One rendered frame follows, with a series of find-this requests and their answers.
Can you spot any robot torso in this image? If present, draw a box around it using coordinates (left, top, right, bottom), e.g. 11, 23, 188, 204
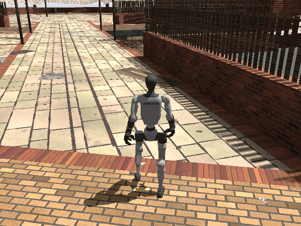
140, 94, 162, 141

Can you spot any robot left hand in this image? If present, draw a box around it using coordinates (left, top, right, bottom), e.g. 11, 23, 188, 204
124, 135, 135, 145

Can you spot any robot left upper arm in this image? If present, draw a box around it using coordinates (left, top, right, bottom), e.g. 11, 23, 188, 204
130, 95, 141, 122

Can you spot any robot left forearm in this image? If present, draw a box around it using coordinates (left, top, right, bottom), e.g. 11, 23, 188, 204
125, 115, 135, 136

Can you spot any robot right hand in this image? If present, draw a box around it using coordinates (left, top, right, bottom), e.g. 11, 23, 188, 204
164, 128, 175, 137

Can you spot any robot left shin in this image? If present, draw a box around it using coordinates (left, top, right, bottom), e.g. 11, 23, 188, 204
135, 145, 142, 175

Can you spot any robot right forearm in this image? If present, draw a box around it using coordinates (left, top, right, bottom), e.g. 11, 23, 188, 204
168, 114, 175, 130

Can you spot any robot right upper arm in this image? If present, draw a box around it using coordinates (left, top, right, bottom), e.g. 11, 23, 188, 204
161, 95, 173, 121

